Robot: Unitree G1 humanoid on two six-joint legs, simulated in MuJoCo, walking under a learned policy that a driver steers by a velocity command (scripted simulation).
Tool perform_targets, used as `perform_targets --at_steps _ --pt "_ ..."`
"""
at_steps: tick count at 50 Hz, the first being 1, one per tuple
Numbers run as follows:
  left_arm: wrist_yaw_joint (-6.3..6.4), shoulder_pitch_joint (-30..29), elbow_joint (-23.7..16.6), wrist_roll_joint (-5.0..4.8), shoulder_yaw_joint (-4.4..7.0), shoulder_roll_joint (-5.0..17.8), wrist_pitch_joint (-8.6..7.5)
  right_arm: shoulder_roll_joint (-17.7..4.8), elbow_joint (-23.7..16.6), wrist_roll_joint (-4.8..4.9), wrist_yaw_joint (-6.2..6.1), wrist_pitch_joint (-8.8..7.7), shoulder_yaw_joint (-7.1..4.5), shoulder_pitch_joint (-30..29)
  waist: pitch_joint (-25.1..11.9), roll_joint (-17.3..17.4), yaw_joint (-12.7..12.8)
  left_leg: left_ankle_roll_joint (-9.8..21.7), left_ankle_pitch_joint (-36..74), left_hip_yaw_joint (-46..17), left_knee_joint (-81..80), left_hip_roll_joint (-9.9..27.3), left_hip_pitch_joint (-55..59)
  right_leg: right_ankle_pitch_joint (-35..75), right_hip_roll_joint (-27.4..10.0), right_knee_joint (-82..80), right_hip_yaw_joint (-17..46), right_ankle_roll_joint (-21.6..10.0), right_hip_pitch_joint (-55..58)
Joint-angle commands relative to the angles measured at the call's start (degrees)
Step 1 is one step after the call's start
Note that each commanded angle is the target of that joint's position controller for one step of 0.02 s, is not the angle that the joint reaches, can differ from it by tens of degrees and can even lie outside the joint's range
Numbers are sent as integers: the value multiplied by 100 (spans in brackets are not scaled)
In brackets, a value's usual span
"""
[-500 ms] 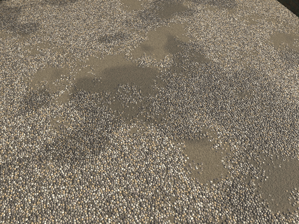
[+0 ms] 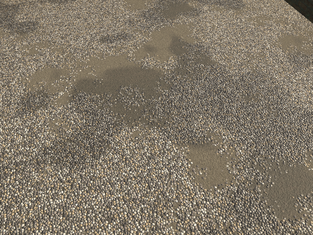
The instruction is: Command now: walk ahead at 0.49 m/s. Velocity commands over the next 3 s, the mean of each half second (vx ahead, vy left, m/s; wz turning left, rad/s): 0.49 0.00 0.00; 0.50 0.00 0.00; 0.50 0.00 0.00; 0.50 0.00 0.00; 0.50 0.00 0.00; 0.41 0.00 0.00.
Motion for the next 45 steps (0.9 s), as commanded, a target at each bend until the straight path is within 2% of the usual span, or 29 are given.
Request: perform_targets --at_steps 1,2,12,21,25,45 --pt "1 -409 -524 19 110 402 -106 -403 -517 14 1 -98 -113 -321 -180 168 3 157 1320 -549 -611 436 50 900 -406 -628 515 24 -177" --pt "7 -427 -530 -5 111 390 -98 -398 -520 18 2 -118 -112 -297 -166 187 1 166 1246 -571 -667 445 21 861 -401 -633 512 54 -159" --pt "1 -432 -533 -3 114 408 -118 -390 -580 21 20 -153 -123 -280 -171 50 13 146 1195 -534 -652 411 41 850 -420 -697 553 48 -136" --pt "9 -410 -528 -2 123 415 -127 -396 -581 23 17 -165 -138 -229 -200 99 12 165 1442 -533 -591 420 109 1005 -399 -604 517 42 -114" --pt "7 -368 -516 30 127 418 -144 -412 -584 22 16 -138 -149 -239 -252 104 14 170 1643 -523 -518 423 136 1181 -386 -504 484 11 -72" --pt "29 -317 -526 18 145 421 -132 -415 -555 14 -7 -108 -163 -227 -319 88 2 157 2006 -444 -275 392 164 1612 -385 -295 458 -28 -61"
Next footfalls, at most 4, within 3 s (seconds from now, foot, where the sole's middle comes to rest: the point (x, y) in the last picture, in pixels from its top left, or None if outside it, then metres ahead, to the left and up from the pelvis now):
none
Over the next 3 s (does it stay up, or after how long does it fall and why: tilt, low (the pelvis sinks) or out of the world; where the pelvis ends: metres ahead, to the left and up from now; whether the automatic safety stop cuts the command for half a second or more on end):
stays up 0.02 0.00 0.01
